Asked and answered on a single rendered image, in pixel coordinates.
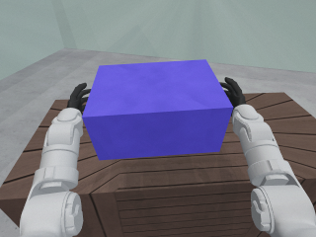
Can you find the right robot forearm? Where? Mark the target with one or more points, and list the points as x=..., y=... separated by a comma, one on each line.
x=266, y=166

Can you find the pedestal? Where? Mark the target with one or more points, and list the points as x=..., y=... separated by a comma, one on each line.
x=185, y=195

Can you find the left robot forearm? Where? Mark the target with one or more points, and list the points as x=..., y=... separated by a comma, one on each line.
x=57, y=171

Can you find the carton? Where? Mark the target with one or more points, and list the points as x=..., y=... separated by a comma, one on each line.
x=154, y=109

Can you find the robot left upper arm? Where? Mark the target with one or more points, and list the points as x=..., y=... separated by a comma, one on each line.
x=52, y=215

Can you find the robot left hand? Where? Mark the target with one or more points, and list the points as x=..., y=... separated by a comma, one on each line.
x=76, y=99

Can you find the robot right hand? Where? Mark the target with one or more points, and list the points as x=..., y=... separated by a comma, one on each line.
x=234, y=92

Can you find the robot right upper arm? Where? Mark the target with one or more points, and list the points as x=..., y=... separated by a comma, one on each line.
x=282, y=211

